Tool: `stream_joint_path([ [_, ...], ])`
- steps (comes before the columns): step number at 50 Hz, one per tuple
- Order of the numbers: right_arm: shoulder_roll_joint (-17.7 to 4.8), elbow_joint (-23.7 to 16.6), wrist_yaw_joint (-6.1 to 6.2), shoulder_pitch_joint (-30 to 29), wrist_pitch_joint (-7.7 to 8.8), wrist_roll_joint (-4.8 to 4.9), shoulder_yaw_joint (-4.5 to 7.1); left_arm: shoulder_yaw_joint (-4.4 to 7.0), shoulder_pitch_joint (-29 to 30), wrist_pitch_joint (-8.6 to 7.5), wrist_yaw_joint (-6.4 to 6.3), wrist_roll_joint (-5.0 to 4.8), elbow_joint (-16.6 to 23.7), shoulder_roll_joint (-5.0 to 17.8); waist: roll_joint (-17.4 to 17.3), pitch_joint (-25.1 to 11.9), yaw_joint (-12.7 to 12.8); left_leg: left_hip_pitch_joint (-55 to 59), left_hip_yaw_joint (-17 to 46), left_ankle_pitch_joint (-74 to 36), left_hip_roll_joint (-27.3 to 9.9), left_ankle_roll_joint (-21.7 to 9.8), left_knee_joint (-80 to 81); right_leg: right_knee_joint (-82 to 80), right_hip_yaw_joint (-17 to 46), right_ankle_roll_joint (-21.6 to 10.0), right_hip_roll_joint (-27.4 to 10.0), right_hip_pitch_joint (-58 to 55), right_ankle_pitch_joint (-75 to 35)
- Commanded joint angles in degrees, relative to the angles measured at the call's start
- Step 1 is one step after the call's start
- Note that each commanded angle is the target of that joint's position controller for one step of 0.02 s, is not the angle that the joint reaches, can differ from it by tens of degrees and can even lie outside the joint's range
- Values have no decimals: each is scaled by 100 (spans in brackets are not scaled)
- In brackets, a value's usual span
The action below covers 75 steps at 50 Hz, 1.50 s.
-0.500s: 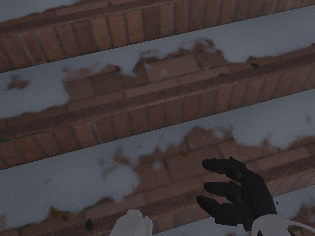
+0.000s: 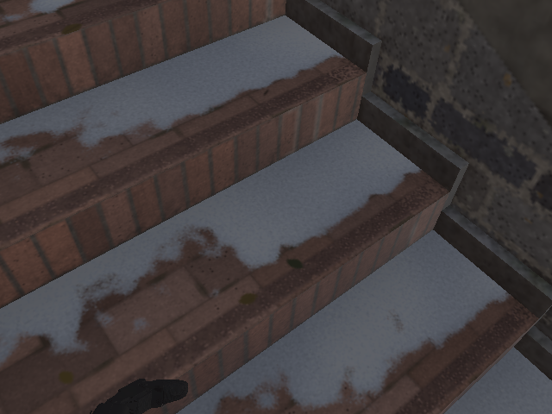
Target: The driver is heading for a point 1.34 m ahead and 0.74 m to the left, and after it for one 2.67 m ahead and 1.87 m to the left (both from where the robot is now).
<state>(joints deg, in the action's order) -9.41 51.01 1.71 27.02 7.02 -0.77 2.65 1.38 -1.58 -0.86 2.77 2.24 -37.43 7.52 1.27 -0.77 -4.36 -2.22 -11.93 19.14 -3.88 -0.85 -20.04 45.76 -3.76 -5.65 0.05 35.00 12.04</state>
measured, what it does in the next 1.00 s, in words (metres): climbs, turning left: right foot, then left foot 0.15 m higher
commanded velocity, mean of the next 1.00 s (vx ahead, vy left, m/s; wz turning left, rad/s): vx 0.50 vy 0.00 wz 0.48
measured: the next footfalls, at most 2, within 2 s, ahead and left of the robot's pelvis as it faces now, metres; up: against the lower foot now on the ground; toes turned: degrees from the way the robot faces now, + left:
right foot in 0.06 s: +0.11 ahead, -0.11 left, +0.00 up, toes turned -2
left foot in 0.44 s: +0.31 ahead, +0.10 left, +0.15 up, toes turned +13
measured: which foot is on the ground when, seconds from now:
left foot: down 0.00-0.06, up 0.08-0.42, down 0.44-0.92, up 0.94-1.00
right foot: up 0.00-0.04, down 0.06-0.44, up 0.46-0.90, down 0.92-1.00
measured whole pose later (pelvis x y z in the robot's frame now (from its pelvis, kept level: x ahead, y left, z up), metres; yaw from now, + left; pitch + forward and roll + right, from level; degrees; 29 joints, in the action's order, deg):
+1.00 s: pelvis +0.52 +0.11 +0.21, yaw +32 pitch +4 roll -3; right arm -12.7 46.9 -0.7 24.3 5.7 -1.5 5.7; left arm -0.3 -1.5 -2.1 -0.9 1.0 -32.8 7.4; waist -2.0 -0.4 -2.5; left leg -20.8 10.9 6.4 7.0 -4.8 -75.8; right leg 64.4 -9.3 -4.9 -0.4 43.9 24.4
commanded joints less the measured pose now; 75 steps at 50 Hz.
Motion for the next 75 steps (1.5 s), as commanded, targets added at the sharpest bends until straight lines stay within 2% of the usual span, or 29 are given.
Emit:
stream_joint_path([
  [1,-949,-375,-33,-69,-110,139,173,182,-742,-276,-95,37,50,280,-875,-821,710,445,763,-7249,-731,-931,-1872,-1644,-729,-105,612,-1885,-407],
  [3,-644,-858,-61,-908,-64,346,187,412,-1999,-467,-127,197,-512,1013,-718,-792,1223,-2249,849,-2125,43,-576,-4587,-2677,609,12,-816,-4238,-3922],
  [4,-10,-982,-21,-382,-81,436,108,529,-2586,-440,-171,256,-578,1656,780,-1523,973,-4162,1231,774,734,-397,-7224,-1676,2303,-524,-2401,-5757,-8227],
  [5,-7,-872,20,-125,-148,368,111,595,-2711,-354,-198,148,-598,1802,406,-2089,1080,-4443,1910,480,704,-429,-8975,-1809,2122,-1152,-2663,-5455,-7219],
  [7,-16,-1446,161,-1632,-252,191,150,351,-2159,-242,-208,165,-884,862,460,-802,864,-6632,1341,857,597,-482,-11574,-2806,1972,-1123,-2292,-4626,-1567],
  [9,492,-1937,66,-2481,-394,-2,-114,75,-2338,-343,-239,33,-1438,252,274,400,528,-7816,1783,1004,429,-695,-12067,-3257,1375,-548,-1989,-3496,207],
  [12,606,-2331,-148,-2456,-601,-31,-334,3,-1919,-510,-191,22,-1654,334,181,733,-224,-7093,1692,400,391,-751,-10684,-3940,398,52,-1669,-1537,1362],
  [15,60,-2607,-125,-3044,-758,-65,-266,24,-1632,-671,-316,-16,-1533,883,190,732,-120,-5485,624,-25,437,-478,-8570,-4909,-519,-151,-1276,-711,-1424],
  [19,99,-2030,34,-1883,-791,71,-338,175,-1821,-736,-549,-430,-1351,1627,728,-837,-398,-3042,-86,590,702,-840,-6035,-3485,-1194,-392,-1382,-2718,-9256],
  [21,-357,-1845,44,-1026,-724,-54,-179,396,-1633,-648,-472,-292,-961,2032,1035,-1885,-569,-2241,148,1472,1199,-932,-4737,-1139,-1029,-485,-1736,-3842,-10610],
  [22,-597,-1842,-9,-919,-657,-84,-40,439,-1557,-614,-348,-297,-732,1969,876,-1952,-641,-1672,903,1376,1381,-1044,-3352,374,-843,-413,-1597,-3569,-9478],
  [23,-1240,-1851,-21,-1349,-534,-21,203,341,-1610,-676,-191,-137,-364,1196,-663,-1491,-182,-873,3758,272,376,-1481,-1380,2590,-547,91,-619,-1278,-2712],
  [24,-1803,-1837,30,-1567,-684,55,461,363,-1620,-662,16,2,46,1100,-1649,-1815,-26,-379,6976,-712,-602,-2125,277,5445,516,376,421,422,-392],
  [27,-966,-1009,-47,-1175,-503,-53,252,5,-930,-633,-160,165,663,123,240,155,504,-1871,5080,333,-356,-1603,-186,7195,845,331,2,2234,-506],
  [32,-506,-220,-243,-517,-188,35,73,-295,-268,-237,-285,246,1033,-106,-21,591,613,-2077,3076,-921,316,-1117,-283,6609,377,198,-229,3267,447],
  [39,-940,120,47,752,-162,13,165,-537,1843,-268,-290,236,2069,-311,-371,228,-155,-310,3899,-1788,-148,-1390,798,5863,10,263,-325,4723,1338],
  [43,-1008,-429,124,-34,-250,58,232,-441,838,-136,-232,-54,1731,-117,-627,-1017,498,-1262,2742,-8180,-107,-1159,819,2704,-841,25,404,-428,1360],
  [45,-1743,-672,-2,-493,-39,142,489,-35,-1107,-133,-320,-238,1154,615,-1049,-2341,1548,-316,2937,-9907,-350,-940,-1304,1482,-87,-156,396,-2040,1124],
  [46,-1682,-821,-149,-762,164,155,537,159,-1654,-202,-350,-101,921,1019,-502,-2647,1826,-817,2879,-8884,-99,-818,-2835,686,734,-409,-15,-3025,1450],
  [47,-885,-1118,-340,-774,221,349,398,324,-1941,-260,-381,48,607,1521,1630,-2827,1578,-2822,2500,-2660,1226,-386,-5521,-956,3919,-1313,-1868,-4054,1331],
  [48,-951,-1245,-361,-576,225,-92,448,392,-1233,-92,-455,-90,756,1433,1753,-2838,1183,-3334,2477,-792,1280,-258,-7764,-2358,5995,-1521,-2201,-3301,1681],
  [51,-156,-1566,-239,-1098,-87,-329,198,172,-848,-334,-457,-143,-81,273,-563,-215,441,-4759,1919,-1166,601,-468,-8930,-2121,3636,-1015,-1869,-1467,2711],
  [55,518,-1800,-154,-1409,-455,-76,-183,93,-1788,-638,-250,36,-1350,-114,-131,357,51,-6141,2240,-689,494,-751,-9924,-2477,1558,-356,-1507,-1469,871],
  [58,20,-1923,-170,-1900,-582,-78,-85,84,-1433,-761,-235,-23,-1289,193,-266,504,-60,-5893,2098,-1252,463,-562,-8494,-2984,452,-104,-1449,-1035,91],
  [64,297,-2526,60,-3701,-645,-173,-136,243,-2823,-938,-278,60,-1823,907,78,558,571,-8458,1612,530,436,-753,-9988,-3556,134,-261,-1834,-3692,-383],
  [68,317,-2935,-266,-4170,-709,-132,-342,200,-3002,-643,-517,-80,-1920,853,350,340,530,-6962,679,632,-198,-776,-6847,-4556,-864,-200,-1429,-3706,-993],
  [71,163,-2490,-311,-3161,-826,-48,-236,276,-2805,-588,-585,-234,-1641,1454,531,-483,240,-3505,-687,1004,839,-906,-5156,-3192,-1249,-404,-1686,-3427,-8458],
  [73,-351,-1906,-256,-943,-761,75,-6,450,-2512,-616,-372,-431,-1348,2106,1234,-1991,-683,-1239,259,262,1269,-1250,-3609,-366,-1076,-156,-1740,-3712,-9392],
  [75,-1661,-1710,-170,-908,-732,88,495,408,-2058,-787,-20,-289,-545,1441,-1049,-2675,-384,638,6050,317,-913,-1901,-346,4649,-13,585,286,-61,-150],
])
